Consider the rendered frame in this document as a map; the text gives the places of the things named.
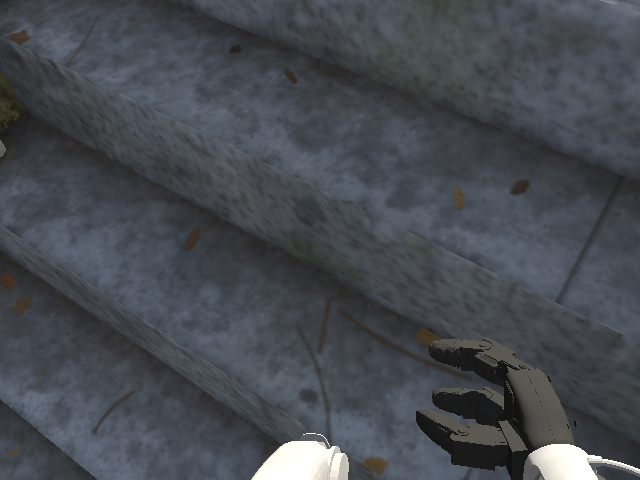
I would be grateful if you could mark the left robot thigh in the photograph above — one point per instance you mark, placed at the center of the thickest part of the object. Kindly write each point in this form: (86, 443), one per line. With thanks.
(304, 460)

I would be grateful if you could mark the right robot forearm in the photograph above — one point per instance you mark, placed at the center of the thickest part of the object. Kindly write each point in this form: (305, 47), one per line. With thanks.
(559, 462)

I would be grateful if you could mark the robot left shin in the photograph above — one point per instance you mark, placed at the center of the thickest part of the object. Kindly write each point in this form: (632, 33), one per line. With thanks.
(315, 437)

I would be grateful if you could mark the right robot hand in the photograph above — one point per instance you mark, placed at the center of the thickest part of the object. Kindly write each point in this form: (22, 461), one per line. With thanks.
(510, 427)

